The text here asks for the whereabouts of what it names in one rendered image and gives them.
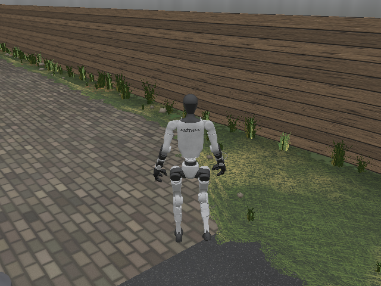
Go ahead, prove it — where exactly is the robot right shin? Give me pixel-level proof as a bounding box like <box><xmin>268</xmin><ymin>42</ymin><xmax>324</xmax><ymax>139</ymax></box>
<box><xmin>200</xmin><ymin>192</ymin><xmax>210</xmax><ymax>233</ymax></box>

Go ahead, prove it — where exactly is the robot left forearm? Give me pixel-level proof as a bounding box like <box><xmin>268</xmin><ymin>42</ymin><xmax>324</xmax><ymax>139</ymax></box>
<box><xmin>155</xmin><ymin>145</ymin><xmax>167</xmax><ymax>170</ymax></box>

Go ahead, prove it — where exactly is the robot right hand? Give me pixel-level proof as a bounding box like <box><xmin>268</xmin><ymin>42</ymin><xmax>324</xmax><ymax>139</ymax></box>
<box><xmin>212</xmin><ymin>164</ymin><xmax>226</xmax><ymax>176</ymax></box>

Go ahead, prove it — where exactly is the left robot thigh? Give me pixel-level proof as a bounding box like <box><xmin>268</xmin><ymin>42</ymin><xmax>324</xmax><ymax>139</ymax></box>
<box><xmin>170</xmin><ymin>166</ymin><xmax>183</xmax><ymax>207</ymax></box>

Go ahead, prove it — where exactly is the robot left hand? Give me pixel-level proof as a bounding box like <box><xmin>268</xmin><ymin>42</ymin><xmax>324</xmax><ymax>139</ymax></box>
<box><xmin>153</xmin><ymin>168</ymin><xmax>167</xmax><ymax>182</ymax></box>

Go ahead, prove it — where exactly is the robot right forearm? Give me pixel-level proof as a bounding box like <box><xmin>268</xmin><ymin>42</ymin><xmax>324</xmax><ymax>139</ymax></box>
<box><xmin>213</xmin><ymin>144</ymin><xmax>224</xmax><ymax>166</ymax></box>

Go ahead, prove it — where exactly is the robot right upper arm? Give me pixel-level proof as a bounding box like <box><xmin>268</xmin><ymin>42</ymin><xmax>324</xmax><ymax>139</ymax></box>
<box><xmin>203</xmin><ymin>120</ymin><xmax>219</xmax><ymax>153</ymax></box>

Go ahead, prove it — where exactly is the robot left upper arm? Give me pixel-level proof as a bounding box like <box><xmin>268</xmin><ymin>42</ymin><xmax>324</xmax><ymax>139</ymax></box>
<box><xmin>162</xmin><ymin>120</ymin><xmax>178</xmax><ymax>153</ymax></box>

